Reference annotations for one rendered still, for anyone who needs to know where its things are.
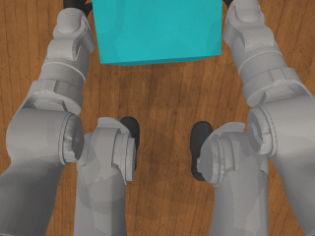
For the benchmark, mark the right robot forearm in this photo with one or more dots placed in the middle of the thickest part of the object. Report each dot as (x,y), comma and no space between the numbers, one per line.
(258,59)

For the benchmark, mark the robot left hand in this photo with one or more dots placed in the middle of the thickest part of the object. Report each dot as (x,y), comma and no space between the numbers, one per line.
(78,4)

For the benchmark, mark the robot right hand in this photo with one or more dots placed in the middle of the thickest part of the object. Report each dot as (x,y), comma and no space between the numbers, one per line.
(227,3)

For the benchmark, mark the left robot forearm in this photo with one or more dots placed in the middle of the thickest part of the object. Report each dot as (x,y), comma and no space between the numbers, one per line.
(64,71)

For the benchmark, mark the robot left foot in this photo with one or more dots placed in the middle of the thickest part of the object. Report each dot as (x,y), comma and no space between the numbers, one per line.
(133,126)

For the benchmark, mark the right robot upper arm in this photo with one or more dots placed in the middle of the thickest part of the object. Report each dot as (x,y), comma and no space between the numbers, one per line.
(284,130)

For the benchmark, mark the carton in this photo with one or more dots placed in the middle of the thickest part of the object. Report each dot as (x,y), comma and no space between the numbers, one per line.
(147,32)

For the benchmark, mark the left robot upper arm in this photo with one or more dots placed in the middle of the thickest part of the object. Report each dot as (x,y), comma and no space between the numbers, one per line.
(41,142)

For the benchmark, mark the robot foot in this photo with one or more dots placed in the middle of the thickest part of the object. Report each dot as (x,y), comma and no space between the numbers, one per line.
(133,126)
(199,133)

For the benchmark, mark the robot right foot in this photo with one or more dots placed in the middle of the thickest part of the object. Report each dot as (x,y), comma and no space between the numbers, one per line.
(199,133)

